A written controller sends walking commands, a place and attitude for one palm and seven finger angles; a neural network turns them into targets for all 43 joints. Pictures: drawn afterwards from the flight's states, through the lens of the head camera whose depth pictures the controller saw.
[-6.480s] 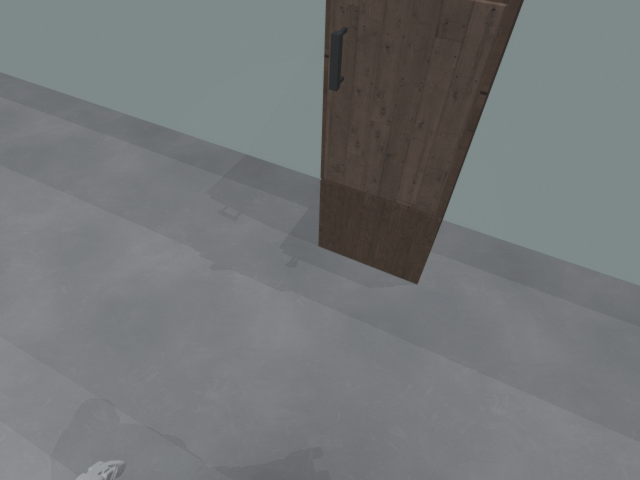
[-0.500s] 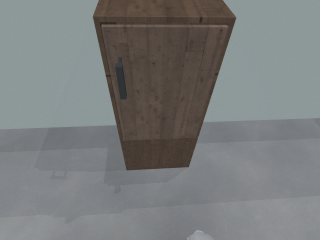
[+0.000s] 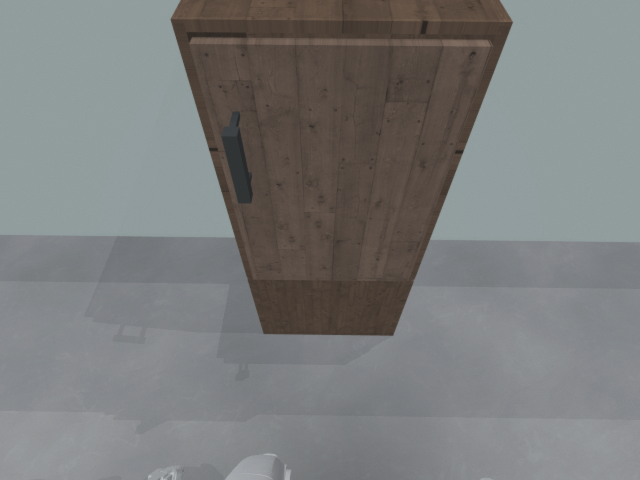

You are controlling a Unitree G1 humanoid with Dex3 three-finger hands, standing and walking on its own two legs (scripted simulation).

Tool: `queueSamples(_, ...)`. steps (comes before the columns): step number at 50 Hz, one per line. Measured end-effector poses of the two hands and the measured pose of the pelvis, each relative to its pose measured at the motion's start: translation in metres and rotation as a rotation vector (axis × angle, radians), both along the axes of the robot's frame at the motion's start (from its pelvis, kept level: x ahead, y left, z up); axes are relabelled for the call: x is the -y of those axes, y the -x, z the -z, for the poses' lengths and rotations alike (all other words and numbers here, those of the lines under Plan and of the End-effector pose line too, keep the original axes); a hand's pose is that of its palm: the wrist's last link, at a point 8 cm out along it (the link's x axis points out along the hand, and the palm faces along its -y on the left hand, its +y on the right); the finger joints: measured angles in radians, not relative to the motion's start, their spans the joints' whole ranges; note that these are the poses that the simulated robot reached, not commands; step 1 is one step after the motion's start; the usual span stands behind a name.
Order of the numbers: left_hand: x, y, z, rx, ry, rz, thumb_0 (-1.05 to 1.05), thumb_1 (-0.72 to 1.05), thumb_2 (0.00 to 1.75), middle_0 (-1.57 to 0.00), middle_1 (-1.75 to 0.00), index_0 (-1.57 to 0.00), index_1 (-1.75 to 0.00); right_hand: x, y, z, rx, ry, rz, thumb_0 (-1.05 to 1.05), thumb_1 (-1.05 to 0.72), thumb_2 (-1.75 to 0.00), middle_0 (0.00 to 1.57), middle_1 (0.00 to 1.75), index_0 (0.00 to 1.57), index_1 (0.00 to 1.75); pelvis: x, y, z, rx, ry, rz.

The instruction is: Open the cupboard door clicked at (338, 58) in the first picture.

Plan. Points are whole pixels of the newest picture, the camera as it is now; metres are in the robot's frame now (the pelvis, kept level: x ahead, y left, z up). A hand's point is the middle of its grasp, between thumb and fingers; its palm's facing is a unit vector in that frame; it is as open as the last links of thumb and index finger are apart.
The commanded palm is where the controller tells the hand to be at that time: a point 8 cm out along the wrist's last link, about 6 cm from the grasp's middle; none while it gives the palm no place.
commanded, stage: come to a stop and stand still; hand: left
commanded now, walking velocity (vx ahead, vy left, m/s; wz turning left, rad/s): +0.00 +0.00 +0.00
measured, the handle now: (240, 159) +0.55 +0.17 +0.05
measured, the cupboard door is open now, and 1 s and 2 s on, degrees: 0 0 0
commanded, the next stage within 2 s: look again from close up in 1.08 s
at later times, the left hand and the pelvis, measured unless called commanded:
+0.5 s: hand out of the picture -0.02 +0.24 -0.17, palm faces +0.00 -0.98 -0.22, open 7.4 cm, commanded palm none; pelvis -0.03 +0.05 +0.00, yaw -2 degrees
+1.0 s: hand out of the picture -0.07 +0.17 -0.17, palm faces +0.00 -0.99 -0.14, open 7.4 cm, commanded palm none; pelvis -0.05 +0.02 +0.01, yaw -2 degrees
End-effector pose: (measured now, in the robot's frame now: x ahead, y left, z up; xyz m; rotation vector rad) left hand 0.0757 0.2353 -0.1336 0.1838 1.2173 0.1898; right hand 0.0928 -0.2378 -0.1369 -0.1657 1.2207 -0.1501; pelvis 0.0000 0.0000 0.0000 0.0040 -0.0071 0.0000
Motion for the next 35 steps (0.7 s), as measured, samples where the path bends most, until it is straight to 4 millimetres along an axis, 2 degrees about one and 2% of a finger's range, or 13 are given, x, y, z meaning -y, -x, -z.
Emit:
queueSamples(3,-0.020,0.015,0.011,-0.019,0.013,-0.018,0.01,0.91,0.90,-0.20,-0.30,-0.21,-0.30,-0.011,-0.013,-0.009,0.054,0.033,-0.028,0.00,-0.91,-0.90,0.19,0.30,0.20,0.30,-0.014,0.004,0.004,-0.002,0.011,-0.003)
queueSamples(5,-0.034,0.026,0.021,-0.036,0.026,-0.033,0.01,0.90,0.90,-0.20,-0.30,-0.21,-0.30,-0.020,-0.014,-0.012,0.080,0.056,-0.041,0.00,-0.91,-0.90,0.19,0.30,0.20,0.30,-0.024,0.006,0.009,0.000,0.016,-0.004)
queueSamples(10,-0.057,0.056,0.019,-0.110,0.035,-0.054,0.01,0.91,0.90,-0.20,-0.30,-0.20,-0.30,-0.043,0.006,-0.024,0.051,0.074,-0.050,0.00,-0.91,-0.90,0.20,0.30,0.20,0.30,-0.042,0.011,-0.001,0.004,0.023,0.006)
queueSamples(15,-0.067,0.084,0.012,-0.174,0.035,-0.054,0.01,0.91,0.90,-0.19,-0.30,-0.20,-0.30,-0.063,0.033,-0.023,0.008,0.048,-0.016,0.01,-0.91,-0.90,0.20,0.30,0.20,0.30,-0.053,0.014,-0.008,-0.004,0.018,0.018)
queueSamples(20,-0.063,0.100,0.008,-0.226,0.035,-0.026,0.01,0.91,0.90,-0.19,-0.30,-0.20,-0.30,-0.067,0.065,-0.015,-0.032,0.029,0.045,0.00,-0.93,-0.90,0.20,0.30,0.20,0.30,-0.058,0.019,-0.009,-0.003,0.006,0.031)
queueSamples(27,-0.042,0.104,0.004,-0.199,0.032,0.012,0.01,0.91,0.90,-0.19,-0.30,-0.20,-0.30,-0.067,0.122,0.004,-0.136,-0.029,0.101,0.00,-0.92,-0.90,0.20,0.30,0.20,0.30,-0.053,0.030,-0.006,0.007,-0.013,0.036)
queueSamples(35,-0.019,0.113,0.003,-0.185,0.049,0.029,0.01,0.92,0.90,-0.20,-0.30,-0.20,-0.30,-0.074,0.181,0.007,-0.241,-0.080,0.134,0.01,-0.92,-0.90,0.20,0.30,0.20,0.30,-0.041,0.040,-0.009,0.025,-0.009,0.037)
